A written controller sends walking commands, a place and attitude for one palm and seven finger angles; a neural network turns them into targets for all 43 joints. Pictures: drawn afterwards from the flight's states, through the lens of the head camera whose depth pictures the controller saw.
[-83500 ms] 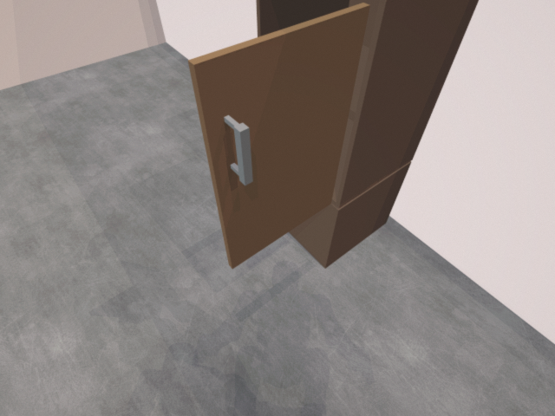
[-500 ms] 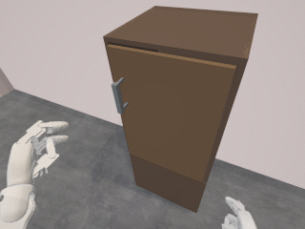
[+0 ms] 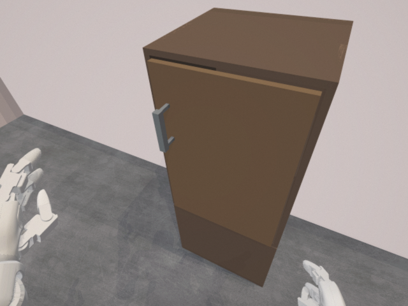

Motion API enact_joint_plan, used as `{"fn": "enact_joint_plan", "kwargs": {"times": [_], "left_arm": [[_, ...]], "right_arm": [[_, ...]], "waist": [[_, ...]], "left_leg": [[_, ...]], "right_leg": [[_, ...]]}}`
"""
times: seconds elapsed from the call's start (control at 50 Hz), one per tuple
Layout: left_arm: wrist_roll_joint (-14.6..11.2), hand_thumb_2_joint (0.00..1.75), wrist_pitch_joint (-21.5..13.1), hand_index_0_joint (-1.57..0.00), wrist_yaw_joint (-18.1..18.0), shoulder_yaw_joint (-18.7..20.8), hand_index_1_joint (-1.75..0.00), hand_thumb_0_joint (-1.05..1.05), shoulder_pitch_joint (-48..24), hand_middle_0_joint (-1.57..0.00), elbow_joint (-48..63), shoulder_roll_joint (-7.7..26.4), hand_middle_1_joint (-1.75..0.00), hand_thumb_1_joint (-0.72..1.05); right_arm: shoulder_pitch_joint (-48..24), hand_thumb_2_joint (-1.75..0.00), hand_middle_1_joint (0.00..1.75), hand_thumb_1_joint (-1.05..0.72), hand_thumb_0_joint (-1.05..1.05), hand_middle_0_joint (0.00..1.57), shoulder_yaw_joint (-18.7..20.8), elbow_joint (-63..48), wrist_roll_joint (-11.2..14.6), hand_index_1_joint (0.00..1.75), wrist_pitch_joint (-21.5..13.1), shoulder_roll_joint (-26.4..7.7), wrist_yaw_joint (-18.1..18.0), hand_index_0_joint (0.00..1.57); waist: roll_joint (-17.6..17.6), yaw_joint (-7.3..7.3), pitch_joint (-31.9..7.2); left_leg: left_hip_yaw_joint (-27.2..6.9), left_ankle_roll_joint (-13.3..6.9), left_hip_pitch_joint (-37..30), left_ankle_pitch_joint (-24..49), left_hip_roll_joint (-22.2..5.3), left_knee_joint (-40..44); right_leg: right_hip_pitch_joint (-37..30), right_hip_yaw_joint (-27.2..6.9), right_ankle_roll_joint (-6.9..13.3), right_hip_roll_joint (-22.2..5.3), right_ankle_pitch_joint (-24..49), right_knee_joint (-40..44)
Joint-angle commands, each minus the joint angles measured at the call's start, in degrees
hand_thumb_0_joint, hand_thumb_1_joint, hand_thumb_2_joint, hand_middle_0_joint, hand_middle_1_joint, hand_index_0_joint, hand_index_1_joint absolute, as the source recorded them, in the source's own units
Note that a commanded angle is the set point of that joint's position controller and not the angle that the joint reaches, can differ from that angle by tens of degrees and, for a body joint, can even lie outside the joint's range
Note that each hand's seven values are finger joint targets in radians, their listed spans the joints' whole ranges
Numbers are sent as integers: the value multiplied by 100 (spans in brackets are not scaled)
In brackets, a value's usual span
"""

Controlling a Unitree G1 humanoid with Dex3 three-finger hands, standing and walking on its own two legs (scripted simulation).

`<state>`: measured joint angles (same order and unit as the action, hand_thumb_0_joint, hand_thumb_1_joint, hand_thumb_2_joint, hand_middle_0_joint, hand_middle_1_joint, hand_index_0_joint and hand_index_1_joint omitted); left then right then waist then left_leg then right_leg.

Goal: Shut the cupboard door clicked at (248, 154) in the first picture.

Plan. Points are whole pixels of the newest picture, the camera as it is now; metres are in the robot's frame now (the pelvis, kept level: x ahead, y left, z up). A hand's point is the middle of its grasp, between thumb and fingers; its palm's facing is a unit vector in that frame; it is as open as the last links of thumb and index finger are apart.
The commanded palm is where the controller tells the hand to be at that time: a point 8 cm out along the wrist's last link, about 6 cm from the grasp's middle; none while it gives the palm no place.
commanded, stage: draw the hand back to the body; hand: left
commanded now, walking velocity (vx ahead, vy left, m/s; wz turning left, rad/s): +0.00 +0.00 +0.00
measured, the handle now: (165, 128) +0.53 +0.18 +0.07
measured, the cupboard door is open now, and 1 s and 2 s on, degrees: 0 0 0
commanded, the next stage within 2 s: step back with the hand held close in 0.02 s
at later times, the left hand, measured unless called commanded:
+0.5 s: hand (51, 219) +0.19 +0.26 +0.15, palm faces +0.35 -0.81 -0.48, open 7.4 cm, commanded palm +0.13 +0.31 +0.17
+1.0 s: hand out of the picture +0.08 +0.30 +0.16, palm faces +0.50 -0.74 -0.44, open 7.4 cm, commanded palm +0.01 +0.33 +0.17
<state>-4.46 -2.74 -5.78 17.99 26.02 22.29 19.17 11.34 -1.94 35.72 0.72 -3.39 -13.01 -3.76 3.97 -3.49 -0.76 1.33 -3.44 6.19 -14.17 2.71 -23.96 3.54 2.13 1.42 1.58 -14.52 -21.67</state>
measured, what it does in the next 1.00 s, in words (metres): shifts its weight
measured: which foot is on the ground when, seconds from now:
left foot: down 0.00-1.00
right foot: down 0.00-1.00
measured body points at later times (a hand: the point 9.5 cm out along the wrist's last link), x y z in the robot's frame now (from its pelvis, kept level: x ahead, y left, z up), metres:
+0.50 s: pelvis -0.02 +0.01 -0.01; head -0.02 +0.00 +0.44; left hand +0.17 +0.30 +0.18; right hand +0.15 -0.25 -0.09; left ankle -0.01 +0.08 -0.74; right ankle -0.03 -0.10 -0.74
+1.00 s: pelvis -0.11 +0.02 -0.02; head -0.11 +0.04 +0.43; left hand +0.04 +0.34 +0.18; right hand +0.05 -0.22 -0.10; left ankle -0.01 +0.08 -0.74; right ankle -0.03 -0.10 -0.74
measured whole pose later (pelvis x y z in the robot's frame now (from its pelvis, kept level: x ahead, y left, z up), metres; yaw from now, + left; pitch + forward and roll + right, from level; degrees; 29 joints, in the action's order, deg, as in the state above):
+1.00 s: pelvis -0.11 +0.02 -0.02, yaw +4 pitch -1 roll -2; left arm -1.0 -11.9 -8.1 25.1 29.5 29.0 23.0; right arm 15.8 0.1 32.6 0.5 0.1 -13.0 -4.4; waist 0.6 0.6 -1.2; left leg 3.8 -5.2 26.8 -19.3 2.3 -39.7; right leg 22.4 -0.8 0.4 2.5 -12.7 -35.3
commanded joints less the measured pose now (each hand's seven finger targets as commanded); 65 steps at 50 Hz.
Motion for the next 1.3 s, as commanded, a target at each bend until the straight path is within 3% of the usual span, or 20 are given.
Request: {"fn": "enact_joint_plan", "kwargs": {"times": [0.0,0.12,0.14,0.16,0.22,0.38,0.48,0.6,0.74,0.82,0.92,0.98,1.0,1.06,1.1,1.12,1.14,1.18,1.22,1.28], "left_arm": [[-3,90,-384,-20,-108,825,-30,0,-389,-20,1199,1176,-30,90],[-36,90,-387,-20,-62,824,-30,0,-358,-20,983,1141,-30,90],[14,90,-639,-20,-112,1470,-30,0,-1025,-20,1423,1855,-30,90],[-25,90,-681,-20,-85,1144,-30,0,-431,-20,923,1427,-30,90],[27,90,-741,-20,-74,865,-30,0,-169,-20,905,1241,-30,90],[3,90,-801,-20,-210,1360,-30,0,181,-20,1461,1792,-30,90],[-18,90,-791,-20,-242,1464,-30,0,460,-20,1525,1807,-30,90],[20,90,-825,-20,-250,1203,-30,0,493,-20,1397,1511,-30,90],[292,90,-1042,-20,-324,1230,-30,0,-110,-20,1473,1443,-30,90],[349,90,-1165,-20,-337,1331,-30,0,-294,-20,1799,1547,-30,90],[360,90,-1252,-20,-356,1443,-30,0,48,-20,1820,1529,-30,90],[281,90,-1279,-20,-438,1472,-30,0,64,-20,1730,1624,-30,90],[252,90,-1285,-20,-463,1210,-30,0,-40,-20,1738,1440,-30,90],[248,90,-1273,-20,-499,1252,-30,0,-226,-20,1814,1603,-30,90],[275,90,-1353,-20,-513,1248,-30,0,-340,-20,2050,1611,-30,90],[287,90,-1415,-20,-532,1290,-30,0,-357,-20,2224,1543,-30,90],[319,90,-1433,-20,-543,1454,-30,0,-356,-20,2168,1600,-30,90],[303,90,-1518,-20,-507,1732,-30,0,-272,-20,2296,1879,-30,90],[195,90,-1496,-20,-421,1607,-30,0,-148,-20,2271,1588,-30,90],[148,90,-1462,-20,-382,1390,-30,0,-193,-20,2326,1436,-30,90]], "right_arm": [[-781,-90,30,-90,0,20,243,-903,20,30,-269,-594,-19,20],[-786,-90,30,-90,0,20,283,-932,36,30,-210,-622,-17,20],[-705,-90,30,-90,0,20,376,-1132,105,30,-120,-788,-10,20],[-675,-90,30,-90,0,20,367,-1012,63,30,-68,-714,-41,20],[-671,-90,30,-90,0,20,406,-1042,54,30,60,-742,-26,20],[-660,-90,30,-90,0,20,500,-1284,90,30,359,-806,-153,20],[-603,-90,30,-90,0,20,529,-1403,97,30,479,-824,-176,20],[-521,-90,30,-90,0,20,485,-1420,87,30,439,-821,-176,20],[-458,-90,30,-90,0,20,499,-1433,43,30,245,-922,-204,20],[-403,-90,30,-90,0,20,516,-1401,12,30,88,-869,-203,20],[-339,-90,30,-90,0,20,560,-1333,-11,30,20,-820,-117,20],[-137,-90,30,-90,0,20,609,-1084,-72,30,56,-723,1,20],[-104,-90,30,-90,0,20,553,-992,-47,30,70,-579,57,20],[-167,-90,30,-90,0,20,538,-1007,1,30,78,-583,43,20],[-286,-90,30,-90,0,20,510,-995,-46,30,18,-725,-83,20],[-375,-90,30,-90,0,20,512,-1022,-67,30,-69,-843,-151,20],[-450,-90,30,-90,0,20,542,-988,-120,30,-168,-708,-175,20],[-373,-90,30,-90,0,20,607,-921,-125,30,-288,-646,-109,20],[-392,-90,30,-90,0,20,671,-861,-149,30,-375,-671,-13,20],[-463,-90,30,-90,0,20,628,-786,-131,30,-500,-626,48,20]], "waist": [[76,-23,-197],[-122,-13,-111],[-12,170,-122],[-246,219,-226],[-348,258,-400],[-189,251,-1130],[-86,252,-1143],[-58,293,-621],[282,345,-41],[360,319,-231],[-75,366,-241],[-1150,430,-188],[-1476,492,-320],[-1443,536,-436],[-56,507,-149],[1127,466,-182],[1657,392,-352],[955,387,-744],[309,374,-680],[610,333,-708]], "left_leg": [[-390,260,-29,1610,-394,371],[-306,190,-16,1343,-391,384],[-497,9,395,879,-545,66],[-518,0,312,832,-509,-125],[-494,39,312,945,-538,-318],[-555,86,336,2650,-783,-333],[-638,85,621,2712,-909,-238],[-937,-57,1711,845,-1069,252],[-1455,-384,3725,-2813,-1313,1033],[-1569,-393,3853,-2809,-1392,1089],[-1061,-258,3578,-2830,-968,34],[-615,148,2166,-1593,-502,-1845],[-533,231,1766,-1187,-425,-2364],[-596,174,1172,-835,-545,-1804],[-1139,-85,1439,-1122,-952,-164],[-1924,-373,2427,-1536,-1673,752],[-2200,-597,2991,-1952,-2283,1239],[-2155,-612,3190,-2131,-2482,1409],[-1772,-570,2511,-1453,-2325,1048],[-1341,-324,1691,-1188,-2103,1135]], "right_leg": [[92,-169,36,-164,1260,228],[209,-201,-2,-178,1092,294],[494,-881,33,-540,1367,435],[617,-964,85,-750,1464,463],[811,-1027,111,-933,1621,345],[477,-732,-19,-720,2877,-569],[469,-728,-56,-573,2604,-816],[462,-781,-100,-451,1170,-820],[-124,-741,-158,-213,-435,-1279],[-349,-585,-151,-41,-73,-1688],[469,-1504,154,-463,-1087,-928],[2372,-2912,707,-1545,-1779,498],[2507,-2918,836,-1896,-1397,651],[2730,-2139,546,-1665,-706,204],[2767,-1304,118,-735,-815,-808],[1923,-708,-138,-86,-495,-2157],[1374,-500,-236,170,-783,-3310],[1029,-680,-265,286,-1113,-4485],[1599,-625,-272,228,-1246,-4364],[1789,-293,-306,186,-1379,-3573]]}}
